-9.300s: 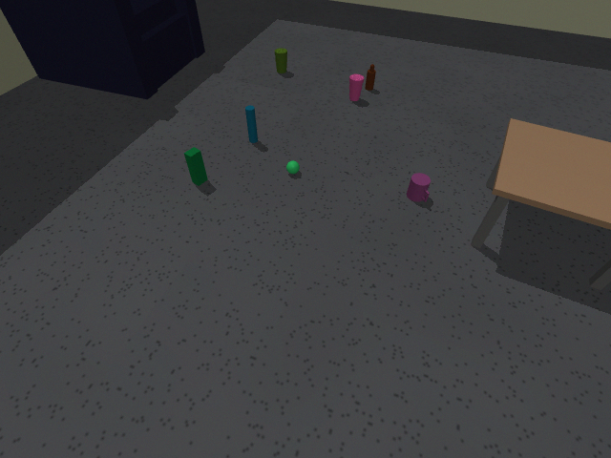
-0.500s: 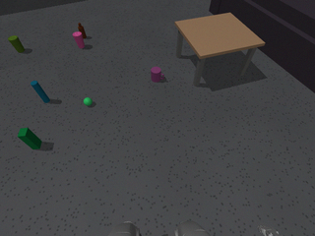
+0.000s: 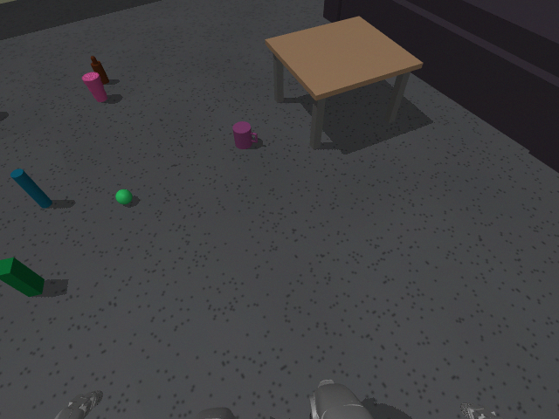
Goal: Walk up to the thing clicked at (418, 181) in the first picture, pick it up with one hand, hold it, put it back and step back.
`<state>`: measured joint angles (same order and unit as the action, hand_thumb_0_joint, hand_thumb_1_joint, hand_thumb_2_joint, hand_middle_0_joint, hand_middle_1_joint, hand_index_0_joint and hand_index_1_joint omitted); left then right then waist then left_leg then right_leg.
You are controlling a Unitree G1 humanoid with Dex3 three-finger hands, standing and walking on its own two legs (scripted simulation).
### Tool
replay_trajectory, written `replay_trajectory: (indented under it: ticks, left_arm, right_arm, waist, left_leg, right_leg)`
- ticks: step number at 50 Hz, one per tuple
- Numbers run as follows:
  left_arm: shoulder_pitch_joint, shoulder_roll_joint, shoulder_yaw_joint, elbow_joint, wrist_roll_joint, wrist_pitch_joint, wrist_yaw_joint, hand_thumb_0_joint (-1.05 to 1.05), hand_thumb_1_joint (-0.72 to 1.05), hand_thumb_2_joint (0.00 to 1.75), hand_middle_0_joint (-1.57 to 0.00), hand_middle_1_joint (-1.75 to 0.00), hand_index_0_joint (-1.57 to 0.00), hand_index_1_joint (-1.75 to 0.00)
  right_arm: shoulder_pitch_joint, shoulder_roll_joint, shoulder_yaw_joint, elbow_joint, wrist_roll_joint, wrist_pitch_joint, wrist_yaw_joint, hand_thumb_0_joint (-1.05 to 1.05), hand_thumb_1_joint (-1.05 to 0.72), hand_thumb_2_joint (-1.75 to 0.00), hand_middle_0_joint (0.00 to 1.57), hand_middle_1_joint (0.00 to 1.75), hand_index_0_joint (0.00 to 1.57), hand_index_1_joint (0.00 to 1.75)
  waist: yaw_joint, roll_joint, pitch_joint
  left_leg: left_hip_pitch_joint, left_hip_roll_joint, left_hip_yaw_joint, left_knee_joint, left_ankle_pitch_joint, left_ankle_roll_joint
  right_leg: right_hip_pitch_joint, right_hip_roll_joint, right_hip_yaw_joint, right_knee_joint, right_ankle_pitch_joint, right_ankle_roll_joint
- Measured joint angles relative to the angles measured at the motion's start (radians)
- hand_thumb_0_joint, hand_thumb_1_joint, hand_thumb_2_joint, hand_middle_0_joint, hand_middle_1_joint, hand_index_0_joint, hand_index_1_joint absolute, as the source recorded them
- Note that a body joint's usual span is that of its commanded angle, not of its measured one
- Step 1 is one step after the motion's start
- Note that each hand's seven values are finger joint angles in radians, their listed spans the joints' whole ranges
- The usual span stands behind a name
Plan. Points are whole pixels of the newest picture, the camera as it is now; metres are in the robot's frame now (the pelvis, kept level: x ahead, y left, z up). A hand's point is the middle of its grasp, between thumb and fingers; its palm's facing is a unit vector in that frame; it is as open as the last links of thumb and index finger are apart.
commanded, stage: walk up
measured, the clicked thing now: (245, 136) +1.43 +0.17 -0.69
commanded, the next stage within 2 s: stand in 0.58 s
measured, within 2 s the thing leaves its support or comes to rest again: neither
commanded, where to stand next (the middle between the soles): +0.08 +0.01 m, yaw -1 degrees
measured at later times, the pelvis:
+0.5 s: pelvis +0.01 +0.01 +0.02, yaw -3 degrees
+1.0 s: pelvis +0.03 +0.01 +0.04, yaw +0 degrees
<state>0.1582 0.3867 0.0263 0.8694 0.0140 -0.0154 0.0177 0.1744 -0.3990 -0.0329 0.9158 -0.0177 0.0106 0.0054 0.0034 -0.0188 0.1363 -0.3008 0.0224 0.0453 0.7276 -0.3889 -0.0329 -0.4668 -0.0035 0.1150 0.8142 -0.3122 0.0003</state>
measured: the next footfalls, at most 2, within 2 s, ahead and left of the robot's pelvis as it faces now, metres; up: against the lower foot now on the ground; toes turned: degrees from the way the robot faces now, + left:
none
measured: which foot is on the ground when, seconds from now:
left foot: down 0.00-1.00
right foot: down 0.00-1.00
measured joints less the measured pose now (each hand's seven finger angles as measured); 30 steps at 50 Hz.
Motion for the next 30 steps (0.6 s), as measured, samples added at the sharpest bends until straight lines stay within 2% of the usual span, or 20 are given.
replay_trajectory:
  ticks: [2, 3, 5, 7, 15, 30]
  left_arm:
    - [-0.001, -0.008, 0.0, 0.027, -0.004, 0.007, -0.001, 0.01, 0.9, 0.9, -0.21, -0.3, -0.21, -0.3]
    - [0.0, -0.009, -0.002, 0.04, -0.003, 0.004, -0.004, 0.01, 0.9, 0.9, -0.21, -0.3, -0.21, -0.3]
    - [0.009, 0.002, 0.002, 0.058, -0.004, -0.004, -0.012, 0.01, 0.9, 0.9, -0.21, -0.3, -0.21, -0.3]
    - [0.005, 0.006, 0.006, 0.084, -0.008, -0.002, -0.017, 0.01, 0.9, 0.9, -0.21, -0.3, -0.21, -0.3]
    - [-0.015, -0.027, -0.005, 0.154, -0.007, 0.008, -0.034, 0.01, 0.91, 0.9, -0.21, -0.3, -0.2, -0.3]
    - [-0.082, -0.046, -0.015, 0.219, -0.01, 0.003, -0.027, 0.01, 0.91, 0.9, -0.21, -0.3, -0.2, -0.3]
  right_arm:
    - [0.02, 0.004, 0.01, 0.019, -0.003, -0.004, 0.006, 0.0, -0.9, -0.9, 0.2, 0.3, 0.21, 0.29]
    - [0.026, 0.005, 0.013, 0.032, -0.004, -0.003, 0.008, 0.0, -0.9, -0.9, 0.2, 0.3, 0.21, 0.29]
    - [0.032, 0.016, 0.023, 0.053, -0.002, 0.0, 0.01, 0.0, -0.9, -0.9, 0.2, 0.3, 0.21, 0.29]
    - [0.034, 0.024, 0.028, 0.066, 0.002, -0.003, 0.01, 0.0, -0.9, -0.9, 0.2, 0.3, 0.21, 0.29]
    - [0.014, 0.008, 0.026, 0.114, 0.002, 0.0, 0.013, 0.0, -0.9, -0.9, 0.2, 0.3, 0.21, 0.29]
    - [-0.074, 0.012, 0.022, 0.158, 0.011, -0.011, 0.009, 0.0, -0.9, -0.9, 0.2, 0.3, 0.21, 0.29]
  waist:
    - [-0.009, 0.015, -0.015]
    - [-0.012, 0.027, -0.018]
    - [-0.007, 0.016, -0.03]
    - [-0.01, 0.003, -0.037]
    - [-0.003, 0.031, -0.068]
    - [-0.007, 0.028, -0.055]
  left_leg:
    - [0.002, 0.019, -0.008, 0.003, -0.004, -0.002]
    - [0.006, 0.034, -0.015, 0.007, -0.008, -0.002]
    - [0.021, 0.044, -0.005, 0.0, -0.009, -0.006]
    - [0.034, 0.042, 0.0, -0.013, -0.003, -0.01]
    - [0.072, 0.046, 0.014, -0.092, 0.028, 0.004]
    - [0.131, 0.028, 0.047, -0.222, 0.083, 0.002]
  right_leg:
    - [0.016, 0.016, -0.013, -0.017, -0.05, -0.011]
    - [0.033, 0.022, -0.028, -0.04, -0.043, -0.01]
    - [0.054, 0.022, -0.031, -0.087, 0.062, -0.002]
    - [0.062, 0.02, -0.026, -0.09, 0.056, 0.009]
    - [0.1, 0.025, -0.016, -0.176, 0.085, 0.005]
    - [0.138, 0.011, 0.015, -0.276, 0.128, 0.029]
